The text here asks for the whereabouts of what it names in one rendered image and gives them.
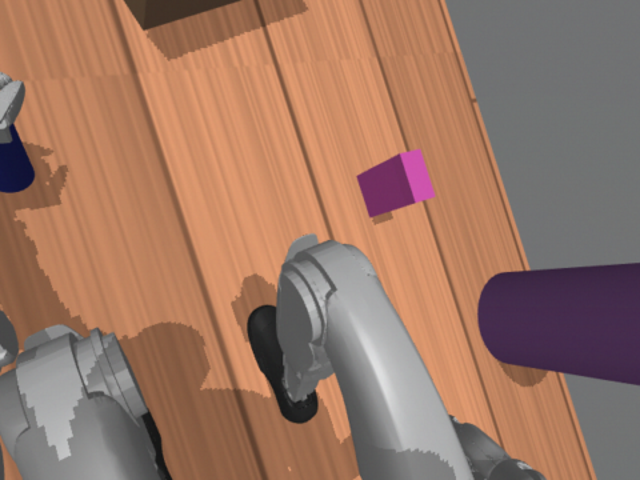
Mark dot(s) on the right robot arm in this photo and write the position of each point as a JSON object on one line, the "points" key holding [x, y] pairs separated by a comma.
{"points": [[514, 469]]}

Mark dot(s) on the left robot foot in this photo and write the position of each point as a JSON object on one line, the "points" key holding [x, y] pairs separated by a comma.
{"points": [[156, 441]]}

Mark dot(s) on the left robot arm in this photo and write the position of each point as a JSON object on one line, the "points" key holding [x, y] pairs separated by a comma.
{"points": [[9, 349]]}

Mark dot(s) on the left robot hand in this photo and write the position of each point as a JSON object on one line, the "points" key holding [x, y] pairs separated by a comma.
{"points": [[11, 99]]}

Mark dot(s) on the right robot hand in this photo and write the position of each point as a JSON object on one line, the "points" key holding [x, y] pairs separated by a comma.
{"points": [[482, 453]]}

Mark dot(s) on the right robot foot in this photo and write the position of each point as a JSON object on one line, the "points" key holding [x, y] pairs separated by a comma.
{"points": [[261, 328]]}

